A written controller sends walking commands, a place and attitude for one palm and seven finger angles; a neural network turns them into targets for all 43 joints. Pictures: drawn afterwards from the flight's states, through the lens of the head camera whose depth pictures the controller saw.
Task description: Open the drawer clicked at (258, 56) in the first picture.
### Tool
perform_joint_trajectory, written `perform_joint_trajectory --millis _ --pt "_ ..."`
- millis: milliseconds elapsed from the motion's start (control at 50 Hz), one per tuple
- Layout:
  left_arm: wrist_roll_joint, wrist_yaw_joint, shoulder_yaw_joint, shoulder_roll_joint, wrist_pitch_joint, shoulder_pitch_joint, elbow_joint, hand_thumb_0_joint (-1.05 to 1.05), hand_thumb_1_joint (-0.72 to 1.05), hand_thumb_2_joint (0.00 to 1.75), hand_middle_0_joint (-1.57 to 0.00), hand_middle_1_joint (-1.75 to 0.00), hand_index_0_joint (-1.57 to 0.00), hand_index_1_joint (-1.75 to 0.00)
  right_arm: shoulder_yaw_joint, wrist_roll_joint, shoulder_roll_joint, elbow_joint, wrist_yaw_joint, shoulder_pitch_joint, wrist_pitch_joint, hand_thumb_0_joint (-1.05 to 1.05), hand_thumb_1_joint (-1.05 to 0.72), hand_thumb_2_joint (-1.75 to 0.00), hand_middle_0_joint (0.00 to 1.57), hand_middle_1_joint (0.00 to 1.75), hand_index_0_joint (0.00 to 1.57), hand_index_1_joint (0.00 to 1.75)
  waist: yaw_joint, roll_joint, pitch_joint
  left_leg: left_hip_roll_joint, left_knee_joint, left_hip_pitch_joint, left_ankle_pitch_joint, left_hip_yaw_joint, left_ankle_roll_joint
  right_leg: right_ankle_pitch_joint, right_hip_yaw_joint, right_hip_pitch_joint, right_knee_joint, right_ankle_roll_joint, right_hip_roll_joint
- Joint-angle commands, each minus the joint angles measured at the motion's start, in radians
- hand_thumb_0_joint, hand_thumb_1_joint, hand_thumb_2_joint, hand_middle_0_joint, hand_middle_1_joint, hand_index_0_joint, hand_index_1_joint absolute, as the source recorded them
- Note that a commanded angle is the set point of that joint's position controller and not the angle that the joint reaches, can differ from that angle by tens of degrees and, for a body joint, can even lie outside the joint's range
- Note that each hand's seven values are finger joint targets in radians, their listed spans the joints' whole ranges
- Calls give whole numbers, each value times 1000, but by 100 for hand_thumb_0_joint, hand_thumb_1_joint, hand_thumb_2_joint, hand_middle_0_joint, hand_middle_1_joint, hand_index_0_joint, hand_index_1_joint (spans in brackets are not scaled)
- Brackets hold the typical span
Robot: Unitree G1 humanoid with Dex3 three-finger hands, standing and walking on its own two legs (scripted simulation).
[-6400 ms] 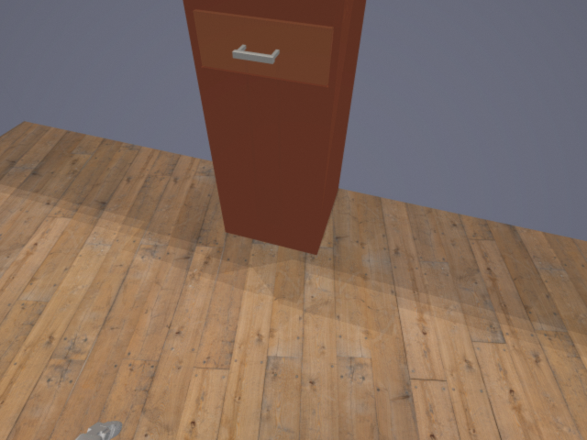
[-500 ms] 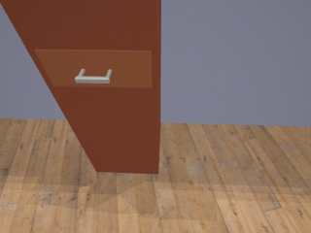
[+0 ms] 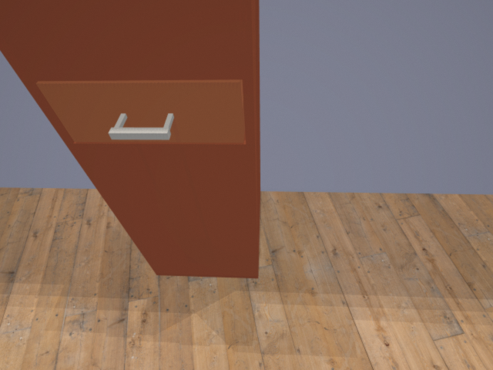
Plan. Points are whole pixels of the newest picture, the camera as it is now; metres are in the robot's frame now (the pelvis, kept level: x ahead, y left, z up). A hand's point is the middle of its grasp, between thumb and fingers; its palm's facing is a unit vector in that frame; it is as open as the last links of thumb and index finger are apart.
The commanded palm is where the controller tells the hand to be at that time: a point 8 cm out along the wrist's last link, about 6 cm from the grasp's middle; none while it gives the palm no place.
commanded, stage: come to a stop and stand still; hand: left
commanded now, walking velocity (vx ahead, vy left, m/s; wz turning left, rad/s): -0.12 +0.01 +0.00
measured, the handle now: (143, 126) +0.52 +0.24 +0.10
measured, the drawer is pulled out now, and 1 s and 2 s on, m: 0.00 0.00 0.00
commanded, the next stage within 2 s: look again from close up in 1.76 s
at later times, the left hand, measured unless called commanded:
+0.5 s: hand out of the picture +0.01 +0.19 -0.16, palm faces +0.05 -0.98 -0.20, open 7.3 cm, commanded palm none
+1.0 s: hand out of the picture +0.03 +0.22 -0.15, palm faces +0.04 -0.97 -0.23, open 7.4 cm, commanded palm none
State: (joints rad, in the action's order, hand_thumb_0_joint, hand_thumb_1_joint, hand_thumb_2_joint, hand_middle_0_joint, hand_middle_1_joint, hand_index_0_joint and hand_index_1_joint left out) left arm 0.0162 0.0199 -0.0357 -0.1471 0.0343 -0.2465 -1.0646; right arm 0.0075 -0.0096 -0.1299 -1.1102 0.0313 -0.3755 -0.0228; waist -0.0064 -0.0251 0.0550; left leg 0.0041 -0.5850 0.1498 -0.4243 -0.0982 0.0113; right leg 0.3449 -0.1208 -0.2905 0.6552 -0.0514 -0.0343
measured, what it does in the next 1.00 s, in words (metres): steps on the spot: left foot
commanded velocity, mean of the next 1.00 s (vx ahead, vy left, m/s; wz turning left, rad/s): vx -0.02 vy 0.00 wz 0.00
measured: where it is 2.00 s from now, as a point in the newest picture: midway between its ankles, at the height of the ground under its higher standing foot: outside the picture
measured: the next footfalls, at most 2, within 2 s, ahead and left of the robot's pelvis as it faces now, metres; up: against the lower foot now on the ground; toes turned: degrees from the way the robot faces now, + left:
left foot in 0.18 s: +0.03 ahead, +0.15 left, +0.00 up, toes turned +1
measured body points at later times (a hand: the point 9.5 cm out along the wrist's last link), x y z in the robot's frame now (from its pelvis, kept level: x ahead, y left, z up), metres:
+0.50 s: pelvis +0.01 +0.01 +0.02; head +0.02 +0.01 +0.47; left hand +0.01 +0.24 -0.14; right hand +0.04 -0.22 -0.14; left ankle -0.01 +0.14 -0.72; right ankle -0.01 -0.08 -0.72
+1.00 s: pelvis -0.01 +0.03 +0.01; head -0.03 +0.03 +0.46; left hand +0.03 +0.27 -0.14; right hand +0.03 -0.22 -0.13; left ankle -0.01 +0.14 -0.72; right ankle -0.01 -0.08 -0.72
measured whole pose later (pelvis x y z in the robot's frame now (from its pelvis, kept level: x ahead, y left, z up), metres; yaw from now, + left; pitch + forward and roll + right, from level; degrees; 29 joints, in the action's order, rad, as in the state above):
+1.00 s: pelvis -0.01 +0.03 +0.01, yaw +1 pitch -3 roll +0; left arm 0.01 0.02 0.00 -0.21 0.01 -0.25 -1.02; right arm -0.01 -0.02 -0.20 -1.04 0.02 -0.26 0.00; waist 0.00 0.00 0.01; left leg -0.04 -0.51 0.19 -0.27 -0.09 0.01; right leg 0.27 -0.13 -0.18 0.50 -0.02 -0.03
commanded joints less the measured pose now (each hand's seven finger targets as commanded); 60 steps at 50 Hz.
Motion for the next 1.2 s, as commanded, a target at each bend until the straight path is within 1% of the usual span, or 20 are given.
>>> perform_joint_trajectory --millis 0,40,60,120,140,180,200,220,320,380,560,580,600,620,640,680,760,820,1020,1180 --pt "1 25 -14 -147 17 -176 -23 0 90 90 -20 -30 -20 -30 -21 9 -33 50 12 -6 -1 0 -90 -90 20 30 20 30 -35 271 -60 -54 -203 242 -158 60 -12 -1082 303 273 -212 -184 -341" --pt "9 33 -6 -116 10 -112 -4 0 90 90 -20 -30 -20 -30 -26 11 -36 46 9 17 9 0 -90 -90 20 30 20 30 -23 268 -21 -63 -224 247 -129 81 -11 -1048 219 221 -215 -174 -303" --pt "11 33 -4 -117 5 -89 7 0 90 90 -20 -30 -20 -30 -26 13 -26 42 7 18 13 0 -90 -90 20 30 20 30 -13 210 -27 -56 -167 217 -100 66 -16 -1004 179 204 -212 -156 -274" --pt "-2 31 -11 -136 -13 -32 38 0 90 90 -20 -30 -20 -30 -30 9 -7 10 1 -33 17 0 -90 -90 20 30 20 30 26 122 -60 -37 107 46 207 16 -29 -728 109 121 -142 -82 -192" --pt "-8 28 -12 -128 -19 -27 46 0 90 90 -20 -30 -20 -30 -34 3 -29 4 3 -46 15 0 -90 -90 20 30 20 30 28 77 -65 -57 161 -21 369 27 -24 -605 97 75 -112 -46 -157" --pt "-7 28 -9 -83 -34 -40 66 0 90 90 -20 -30 -20 -30 -42 -7 -93 21 7 -12 4 0 -90 -90 20 30 20 30 -2 -81 -64 -214 173 -8 728 159 52 -245 47 36 -85 25 -64" --pt "-3 30 -10 -74 -40 -42 71 0 90 90 -20 -30 -20 -30 -44 -11 -120 39 6 19 11 0 -90 -90 20 30 20 30 -13 -84 -39 -231 186 70 682 154 74 -113 43 69 -89 32 -43" --pt "-3 27 -9 -69 -43 -43 60 0 90 90 -20 -30 -20 -30 -40 -9 -114 49 8 67 9 0 -90 -90 20 30 20 30 -23 -134 -12 -224 207 97 648 154 78 -107 49 79 -99 35 -42" --pt "-1 17 0 -95 -26 -62 32 0 90 90 -20 -30 -20 -30 -30 -4 -91 63 10 75 6 0 -90 -90 20 30 20 30 -7 14 -54 -141 178 32 457 87 20 -322 113 102 -216 13 -99" --pt "-2 16 5 -97 -21 -56 26 0 90 90 -20 -30 -20 -30 -27 -4 -91 54 8 68 3 0 -90 -90 20 30 20 30 1 33 -78 -138 196 -7 434 81 12 -334 109 109 -233 13 -100" --pt "-2 13 21 -89 -15 -84 -14 0 90 90 -20 -30 -20 -30 -11 -5 -93 24 3 77 2 0 -90 -90 20 30 20 30 -4 30 11 -129 254 21 319 83 8 -210 116 80 -311 15 -96" --pt "12 11 21 -284 6 -65 64 0 90 90 -20 -30 -20 -30 -52 -10 -250 143 -12 123 8 0 -90 -90 20 30 20 30 22 41 126 -84 207 56 228 112 -4 -86 148 -2 -332 11 -75" --pt "5 15 -7 -225 10 -53 72 0 90 90 -20 -30 -20 -30 -61 -17 -236 161 -3 128 -7 0 -90 -90 20 30 20 30 17 -13 -14 -105 139 69 229 102 9 -85 175 38 -292 -2 -120" --pt "8 15 -10 -207 12 -60 61 0 90 90 -20 -30 -20 -30 -60 -18 -188 142 3 121 -7 0 -90 -90 20 30 20 30 17 7 -79 -95 107 67 237 91 9 -123 196 71 -311 -14 -139" --pt "5 16 1 -196 13 -65 68 0 90 90 -20 -30 -20 -30 -54 -16 -169 140 0 101 -5 0 -90 -90 20 30 20 30 17 52 -88 -81 86 72 223 78 6 -117 203 81 -334 -20 -156" --pt "4 18 6 -175 8 -67 79 0 90 90 -20 -30 -20 -30 -44 -17 -140 145 -7 80 2 0 -90 -90 20 30 20 30 19 139 -69 -66 71 95 199 64 9 -102 208 78 -353 -25 -160" --pt "-1 16 -4 -197 11 -43 91 0 90 90 -20 -30 -20 -30 -50 -11 -184 137 -4 79 -8 0 -90 -90 20 30 20 30 19 40 -36 -98 120 84 300 81 17 -251 146 84 -285 -22 -127" --pt "-4 16 5 -176 -1 -61 87 0 90 90 -20 -30 -20 -30 -41 -11 -177 130 -5 83 -6 0 -90 -90 20 30 20 30 7 21 -23 -112 137 91 366 88 21 -300 111 108 -249 -1 -102" --pt "-5 14 21 -155 -22 -50 79 0 90 90 -20 -30 -20 -30 -26 -11 -160 107 -13 93 9 0 -90 -90 20 30 20 30 2 21 38 -111 222 128 209 103 13 -97 112 87 -310 29 -92" --pt "-3 18 24 -121 -22 -84 58 0 90 90 -20 -30 -20 -30 -26 -7 -144 77 -14 71 6 0 -90 -90 20 30 20 30 3 31 12 -118 259 107 202 113 17 -133 98 105 -304 41 -87"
